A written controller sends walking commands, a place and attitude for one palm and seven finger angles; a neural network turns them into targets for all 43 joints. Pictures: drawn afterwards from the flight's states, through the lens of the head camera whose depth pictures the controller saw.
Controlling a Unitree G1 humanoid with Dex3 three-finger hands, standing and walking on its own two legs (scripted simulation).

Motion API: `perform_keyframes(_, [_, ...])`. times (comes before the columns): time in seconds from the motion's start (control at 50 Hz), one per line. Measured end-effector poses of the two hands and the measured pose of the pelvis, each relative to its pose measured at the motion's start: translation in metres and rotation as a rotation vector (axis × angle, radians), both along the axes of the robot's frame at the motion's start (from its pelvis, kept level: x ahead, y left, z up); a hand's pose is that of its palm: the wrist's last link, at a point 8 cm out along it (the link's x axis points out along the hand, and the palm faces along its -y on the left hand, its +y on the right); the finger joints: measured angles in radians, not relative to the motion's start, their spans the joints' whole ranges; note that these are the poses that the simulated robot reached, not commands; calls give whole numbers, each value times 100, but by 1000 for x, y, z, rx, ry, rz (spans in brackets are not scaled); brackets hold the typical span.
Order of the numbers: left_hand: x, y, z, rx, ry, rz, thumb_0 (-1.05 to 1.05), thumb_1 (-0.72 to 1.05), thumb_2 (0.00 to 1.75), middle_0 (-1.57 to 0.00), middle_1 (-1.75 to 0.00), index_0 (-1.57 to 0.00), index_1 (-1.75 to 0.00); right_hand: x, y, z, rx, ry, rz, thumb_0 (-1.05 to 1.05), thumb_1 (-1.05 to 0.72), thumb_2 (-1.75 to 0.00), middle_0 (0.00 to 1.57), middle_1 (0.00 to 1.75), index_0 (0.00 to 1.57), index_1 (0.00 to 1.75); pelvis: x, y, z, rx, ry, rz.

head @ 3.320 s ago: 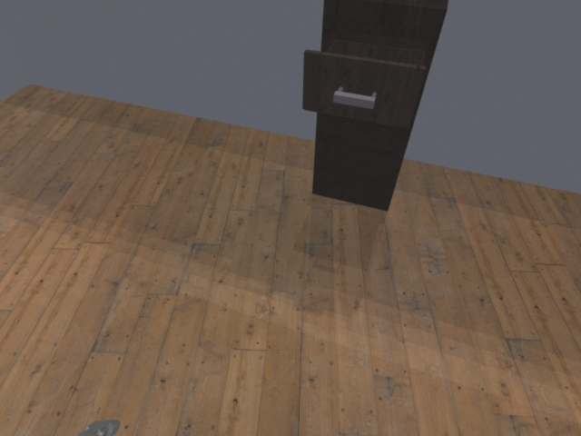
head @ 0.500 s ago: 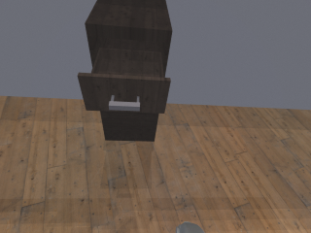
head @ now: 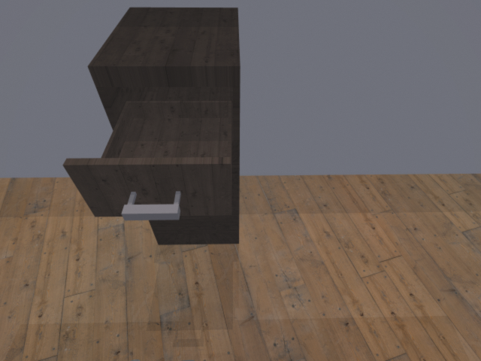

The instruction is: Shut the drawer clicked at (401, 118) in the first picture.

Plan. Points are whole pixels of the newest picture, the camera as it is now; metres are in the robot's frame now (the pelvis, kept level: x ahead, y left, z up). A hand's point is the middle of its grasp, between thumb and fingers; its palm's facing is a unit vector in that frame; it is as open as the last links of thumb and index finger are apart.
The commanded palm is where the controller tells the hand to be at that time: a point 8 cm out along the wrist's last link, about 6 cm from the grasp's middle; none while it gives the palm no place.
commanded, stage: take the last steps up to it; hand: left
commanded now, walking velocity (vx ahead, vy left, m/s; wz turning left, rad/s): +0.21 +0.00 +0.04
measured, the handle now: (153, 204) +0.43 +0.21 -0.03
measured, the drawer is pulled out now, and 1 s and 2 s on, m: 0.29 0.29 0.29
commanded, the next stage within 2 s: come to a stop and stand still in 0.20 s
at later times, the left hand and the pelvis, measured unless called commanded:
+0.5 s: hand out of the picture +0.06 +0.19 -0.18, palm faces +0.07 -0.99 -0.13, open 7.4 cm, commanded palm none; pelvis +0.10 +0.03 +0.01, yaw -1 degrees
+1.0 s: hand out of the picture +0.09 +0.13 -0.13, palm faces +0.06 -0.95 -0.30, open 7.3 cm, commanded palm none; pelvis +0.04 -0.06 +0.01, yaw -1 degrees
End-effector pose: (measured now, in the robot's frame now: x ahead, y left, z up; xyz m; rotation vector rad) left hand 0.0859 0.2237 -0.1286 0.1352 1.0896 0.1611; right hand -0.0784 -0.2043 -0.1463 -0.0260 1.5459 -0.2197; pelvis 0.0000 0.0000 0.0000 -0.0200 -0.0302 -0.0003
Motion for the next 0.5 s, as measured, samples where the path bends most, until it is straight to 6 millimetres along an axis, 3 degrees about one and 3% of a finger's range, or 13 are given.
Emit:
perform_keyframes(0.06, [-13, 7, 0, 22, 66, 11, -4, 95, 90, -20, -30, -20, -30, 70, -22, 4, -49, -145, 44, 1, -91, -90, 20, 30, 19, 29, 15, -2, 4, -6, 7, 6])
perform_keyframes(0.12, [-31, 7, -4, 9, 151, 26, -3, 94, 90, -20, -30, -20, -30, 133, -32, 12, -77, -266, 84, 0, -91, -90, 20, 30, 19, 29, 31, 0, 6, -12, 13, 5])
perform_keyframes(0.2, [-56, 4, -14, -39, 262, 62, -1, 92, 90, -20, -30, -20, -30, 202, -26, 23, -91, -366, 152, 0, -91, -90, 19, 30, 19, 29, 52, 6, 5, -21, 15, 2])
perform_keyframes(0.28, [-77, 3, -26, -96, 368, 113, 0, 91, 90, -20, -30, -20, -30, 254, -5, 27, -96, -418, 218, 0, -91, -90, 20, 30, 19, 29, 77, 20, -1, -32, 10, 3])
perform_keyframes(0.34, [-81, 5, -32, -122, 439, 122, 0, 91, 90, -20, -30, -20, -30, 273, 13, 26, -94, -436, 237, 0, -91, -90, 20, 30, 19, 29, 92, 28, -4, -10, 1, -8])
perform_keyframes(0.4, [-69, 9, -28, -117, 467, 104, 1, 91, 90, -20, -30, -20, -30, 271, 26, 26, -87, -411, 218, 0, -91, -90, 20, 30, 19, 30, 101, 33, 0, -2, -5, -16])
perform_keyframes(0.5, [-34, 15, -23, -91, 424, 73, 1, 91, 90, -20, -30, -20, -30, 269, 16, 32, -127, -384, 166, -4, -96, -90, 21, 30, 20, 30, 103, 33, 7, 4, -5, -20])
